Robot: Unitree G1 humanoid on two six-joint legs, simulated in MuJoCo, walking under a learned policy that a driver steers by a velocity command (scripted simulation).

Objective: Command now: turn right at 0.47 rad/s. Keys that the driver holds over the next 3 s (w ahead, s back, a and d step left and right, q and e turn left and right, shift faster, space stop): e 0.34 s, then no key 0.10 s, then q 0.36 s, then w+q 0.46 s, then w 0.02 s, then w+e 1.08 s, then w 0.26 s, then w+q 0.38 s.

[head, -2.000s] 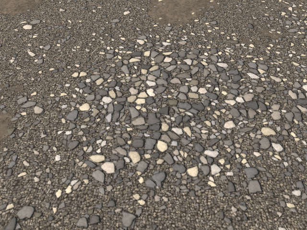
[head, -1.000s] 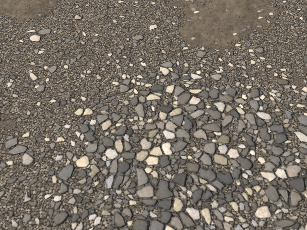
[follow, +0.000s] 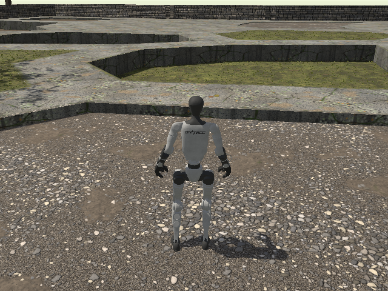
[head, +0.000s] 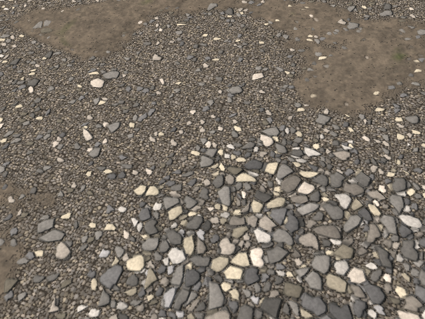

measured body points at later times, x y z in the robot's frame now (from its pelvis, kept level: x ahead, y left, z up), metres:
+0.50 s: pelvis +0.00 +0.00 +0.01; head +0.02 -0.01 +0.46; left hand +0.23 +0.23 -0.07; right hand +0.07 -0.31 -0.09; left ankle +0.04 +0.13 -0.72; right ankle -0.01 -0.10 -0.73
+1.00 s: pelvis +0.03 +0.02 +0.01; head +0.04 +0.02 +0.46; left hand +0.13 +0.30 -0.09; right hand +0.18 -0.27 -0.07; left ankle +0.04 +0.14 -0.66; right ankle -0.01 -0.10 -0.73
